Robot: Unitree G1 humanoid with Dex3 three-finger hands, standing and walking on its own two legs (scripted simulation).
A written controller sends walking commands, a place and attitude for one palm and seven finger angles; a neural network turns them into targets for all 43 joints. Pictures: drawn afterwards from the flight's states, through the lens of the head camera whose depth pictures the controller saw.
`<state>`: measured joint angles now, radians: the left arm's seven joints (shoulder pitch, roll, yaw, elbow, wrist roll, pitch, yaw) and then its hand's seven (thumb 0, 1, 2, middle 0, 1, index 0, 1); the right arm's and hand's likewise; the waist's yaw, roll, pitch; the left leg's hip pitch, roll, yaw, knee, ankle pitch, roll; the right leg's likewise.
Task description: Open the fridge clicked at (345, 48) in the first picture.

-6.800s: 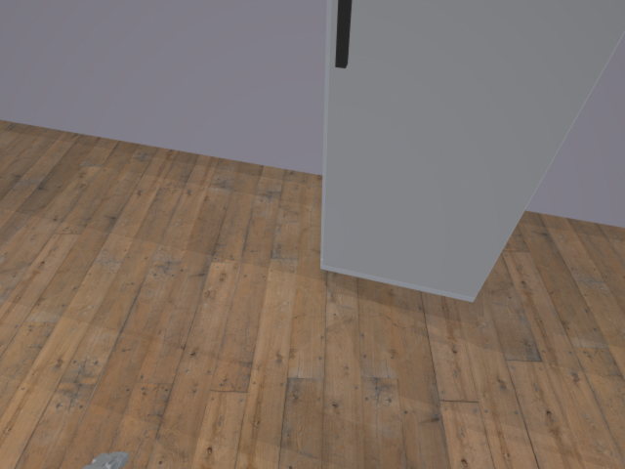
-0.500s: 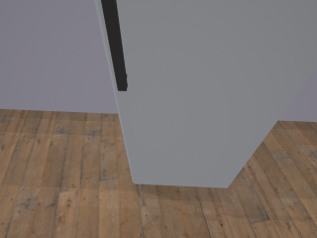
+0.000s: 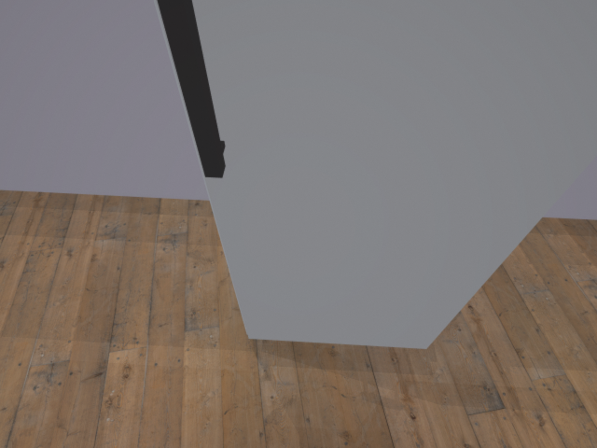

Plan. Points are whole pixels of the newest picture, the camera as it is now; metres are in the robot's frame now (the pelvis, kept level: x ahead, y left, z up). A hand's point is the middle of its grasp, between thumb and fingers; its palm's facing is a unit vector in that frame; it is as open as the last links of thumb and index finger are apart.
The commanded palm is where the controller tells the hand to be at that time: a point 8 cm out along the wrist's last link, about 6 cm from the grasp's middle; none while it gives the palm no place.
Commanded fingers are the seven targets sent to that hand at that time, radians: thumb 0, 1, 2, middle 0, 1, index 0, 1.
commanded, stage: come to a stop and stand still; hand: left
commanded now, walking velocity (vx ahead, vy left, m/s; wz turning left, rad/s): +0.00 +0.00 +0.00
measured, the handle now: (198, 71) +0.46 +0.15 +0.25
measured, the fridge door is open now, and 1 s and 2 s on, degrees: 0 0 0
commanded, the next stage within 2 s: none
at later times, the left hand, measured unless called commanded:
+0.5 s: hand out of the picture -0.02 +0.15 -0.17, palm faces +0.03 -0.97 -0.22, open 7.4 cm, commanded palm none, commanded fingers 0.00 0.90 0.90 -0.20 -0.30 -0.20 -0.30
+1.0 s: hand out of the picture -0.08 +0.15 -0.18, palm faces +0.07 -0.99 -0.13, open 7.4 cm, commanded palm none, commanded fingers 0.00 0.90 0.90 -0.20 -0.30 -0.20 -0.30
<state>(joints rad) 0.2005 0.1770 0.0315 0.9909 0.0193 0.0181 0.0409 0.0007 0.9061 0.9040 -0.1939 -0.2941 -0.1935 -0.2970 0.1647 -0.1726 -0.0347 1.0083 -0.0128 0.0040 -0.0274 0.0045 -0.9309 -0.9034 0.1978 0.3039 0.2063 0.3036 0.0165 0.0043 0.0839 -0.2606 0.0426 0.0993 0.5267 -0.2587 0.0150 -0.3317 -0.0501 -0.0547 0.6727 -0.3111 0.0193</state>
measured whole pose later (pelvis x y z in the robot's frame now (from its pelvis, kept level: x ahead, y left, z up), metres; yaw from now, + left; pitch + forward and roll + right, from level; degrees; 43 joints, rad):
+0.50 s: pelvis -0.05 -0.03 +0.00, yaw +0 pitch -3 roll +0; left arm 0.32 0.17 0.01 0.98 0.01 0.02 0.02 0.00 0.90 0.90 -0.20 -0.29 -0.20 -0.30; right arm 0.37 -0.17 -0.02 1.00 -0.02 0.02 0.00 0.01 -0.91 -0.90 0.19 0.30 0.20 0.30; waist -0.02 0.01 0.00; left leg -0.30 0.00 0.03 0.52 -0.21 0.01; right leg -0.28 -0.02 -0.07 0.53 -0.20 -0.03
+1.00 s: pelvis -0.07 +0.00 +0.00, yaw +1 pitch -4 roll -1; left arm 0.36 0.12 0.01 1.05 0.02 0.00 0.03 0.00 0.90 0.90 -0.20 -0.29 -0.20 -0.30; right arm 0.35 -0.11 -0.01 1.06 -0.02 0.01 -0.01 0.01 -0.91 -0.90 0.19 0.30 0.20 0.30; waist 0.00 0.00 -0.01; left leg -0.33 -0.02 0.01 0.51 -0.18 0.04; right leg -0.29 -0.02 -0.06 0.51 -0.24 -0.01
